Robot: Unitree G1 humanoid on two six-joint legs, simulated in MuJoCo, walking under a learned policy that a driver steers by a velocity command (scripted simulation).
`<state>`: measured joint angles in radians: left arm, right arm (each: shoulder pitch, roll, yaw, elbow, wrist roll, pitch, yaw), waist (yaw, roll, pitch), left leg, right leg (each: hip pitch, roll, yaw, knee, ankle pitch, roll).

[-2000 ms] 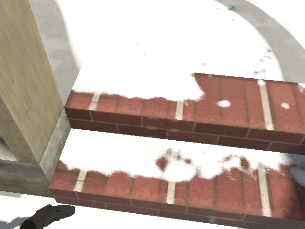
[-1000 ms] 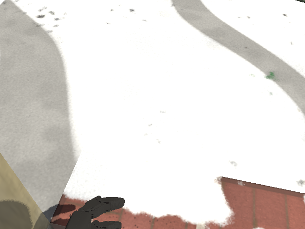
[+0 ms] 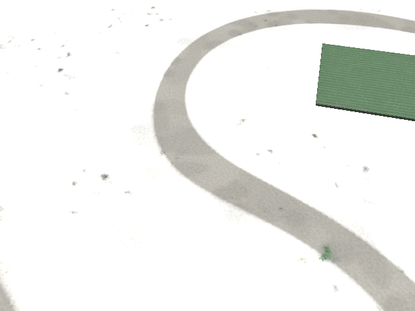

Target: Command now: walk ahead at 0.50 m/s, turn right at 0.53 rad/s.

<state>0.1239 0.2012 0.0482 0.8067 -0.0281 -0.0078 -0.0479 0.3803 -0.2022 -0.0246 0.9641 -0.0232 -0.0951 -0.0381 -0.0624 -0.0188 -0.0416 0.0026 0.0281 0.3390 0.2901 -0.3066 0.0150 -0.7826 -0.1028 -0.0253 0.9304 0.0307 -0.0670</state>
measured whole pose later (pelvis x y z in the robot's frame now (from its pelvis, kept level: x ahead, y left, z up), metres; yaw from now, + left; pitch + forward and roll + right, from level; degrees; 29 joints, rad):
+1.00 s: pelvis +0.57 -0.13 +0.00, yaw -34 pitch +3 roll +2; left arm 0.12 0.26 0.07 0.60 -0.02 -0.02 -0.02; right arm 0.35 -0.27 -0.08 0.88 0.00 -0.09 0.00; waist -0.09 -0.04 -0.01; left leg -0.09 0.02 0.16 0.31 -0.27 -0.01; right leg -0.70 -0.09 0.05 0.84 -0.10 -0.02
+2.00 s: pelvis +1.04 -0.42 +0.00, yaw -17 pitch +3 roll -1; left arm 0.07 0.27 0.05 0.67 0.01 -0.09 0.01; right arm 0.32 -0.26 -0.07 0.75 0.02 -0.05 0.00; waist -0.06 -0.03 0.02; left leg -0.18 -0.11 -0.14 0.37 -0.23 0.09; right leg -0.68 -0.08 0.10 0.69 -0.01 0.06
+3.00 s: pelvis +1.56 -0.54 +0.00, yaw -20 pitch +1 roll +2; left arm 0.17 0.29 0.06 0.77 -0.02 -0.03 -0.01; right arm 0.35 -0.26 -0.07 0.83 -0.02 -0.09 0.01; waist -0.06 -0.04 0.00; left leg -0.03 -0.04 0.16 0.23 -0.23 0.05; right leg -0.75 -0.10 0.08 0.91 -0.03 0.00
